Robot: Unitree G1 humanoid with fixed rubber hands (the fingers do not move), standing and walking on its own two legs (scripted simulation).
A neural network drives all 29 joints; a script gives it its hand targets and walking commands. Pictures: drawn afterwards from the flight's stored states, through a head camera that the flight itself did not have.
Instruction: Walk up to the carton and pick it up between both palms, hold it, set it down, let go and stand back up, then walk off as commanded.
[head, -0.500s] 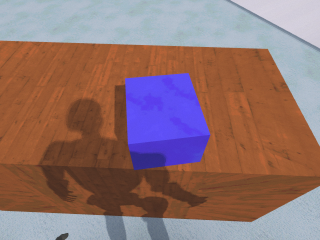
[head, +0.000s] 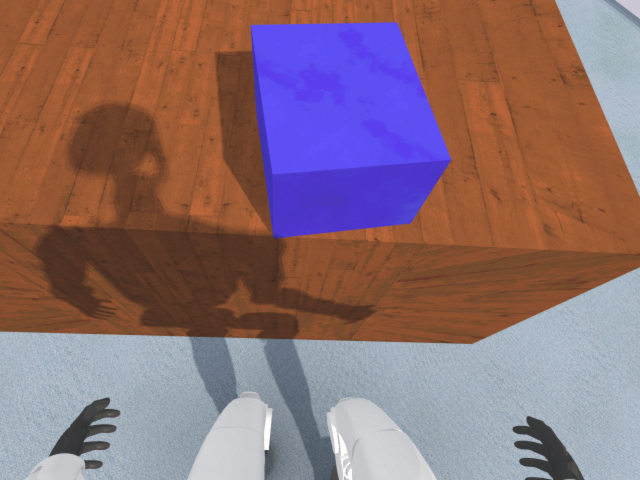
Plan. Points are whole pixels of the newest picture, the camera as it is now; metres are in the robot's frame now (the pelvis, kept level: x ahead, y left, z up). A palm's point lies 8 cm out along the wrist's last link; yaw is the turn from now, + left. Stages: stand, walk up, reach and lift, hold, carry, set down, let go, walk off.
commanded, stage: walk off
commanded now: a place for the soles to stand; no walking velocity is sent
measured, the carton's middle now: (335, 130) +0.54 +0.00 +0.02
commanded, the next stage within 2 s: stand in 1.30 s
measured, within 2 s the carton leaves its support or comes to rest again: neither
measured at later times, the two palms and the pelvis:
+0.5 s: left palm out of the picture -0.02 +0.27 -0.09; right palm out of the picture -0.01 -0.34 -0.11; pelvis -0.11 -0.03 +0.00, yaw +4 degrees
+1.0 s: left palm out of the picture -0.12 +0.25 -0.09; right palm out of the picture -0.09 -0.32 -0.09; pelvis -0.17 -0.03 +0.03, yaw +2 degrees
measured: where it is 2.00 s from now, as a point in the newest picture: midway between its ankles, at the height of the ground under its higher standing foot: outside the picture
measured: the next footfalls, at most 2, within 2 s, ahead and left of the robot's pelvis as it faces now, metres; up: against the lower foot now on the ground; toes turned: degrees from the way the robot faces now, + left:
right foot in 0.14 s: -0.10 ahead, -0.14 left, +0.00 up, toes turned +5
left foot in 0.54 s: -0.10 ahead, +0.10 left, +0.00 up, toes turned -3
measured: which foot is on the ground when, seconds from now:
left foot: down 0.00-0.16, up 0.18-0.52, down 0.54-1.00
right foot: up 0.00-0.12, down 0.14-1.00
